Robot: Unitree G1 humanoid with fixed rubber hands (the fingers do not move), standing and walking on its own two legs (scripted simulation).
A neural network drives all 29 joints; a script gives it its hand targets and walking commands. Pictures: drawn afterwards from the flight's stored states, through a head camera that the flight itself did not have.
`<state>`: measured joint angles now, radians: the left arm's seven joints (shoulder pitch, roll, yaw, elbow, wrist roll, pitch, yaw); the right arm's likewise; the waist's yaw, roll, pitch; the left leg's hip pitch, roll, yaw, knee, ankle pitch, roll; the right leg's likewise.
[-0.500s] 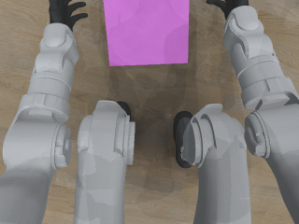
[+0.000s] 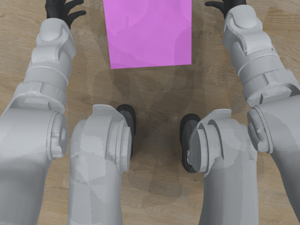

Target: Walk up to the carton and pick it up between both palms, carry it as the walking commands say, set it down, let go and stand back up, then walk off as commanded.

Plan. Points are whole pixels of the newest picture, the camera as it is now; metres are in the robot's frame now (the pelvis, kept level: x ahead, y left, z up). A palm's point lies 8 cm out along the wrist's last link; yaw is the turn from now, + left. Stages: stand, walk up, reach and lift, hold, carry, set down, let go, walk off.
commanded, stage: reach and lift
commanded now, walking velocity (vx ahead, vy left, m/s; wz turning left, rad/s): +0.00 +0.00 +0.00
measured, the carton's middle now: (149, 23) +0.50 +0.05 -0.27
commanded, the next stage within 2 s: none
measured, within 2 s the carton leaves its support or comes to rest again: leaves its support in 1.16 s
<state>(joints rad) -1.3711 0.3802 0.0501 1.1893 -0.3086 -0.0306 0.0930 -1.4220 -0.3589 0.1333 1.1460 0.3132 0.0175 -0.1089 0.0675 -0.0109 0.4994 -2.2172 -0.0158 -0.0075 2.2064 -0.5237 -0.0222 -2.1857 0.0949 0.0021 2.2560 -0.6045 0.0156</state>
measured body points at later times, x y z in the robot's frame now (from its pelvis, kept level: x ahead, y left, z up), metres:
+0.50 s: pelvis +0.01 +0.00 +0.01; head +0.37 +0.01 +0.26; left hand +0.53 +0.18 -0.19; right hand +0.54 -0.08 -0.20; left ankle +0.13 +0.12 -0.33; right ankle +0.11 -0.11 -0.33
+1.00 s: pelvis +0.02 +0.00 -0.01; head +0.36 +0.00 +0.27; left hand +0.52 +0.19 -0.19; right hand +0.55 -0.08 -0.19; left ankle +0.13 +0.12 -0.33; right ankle +0.11 -0.11 -0.33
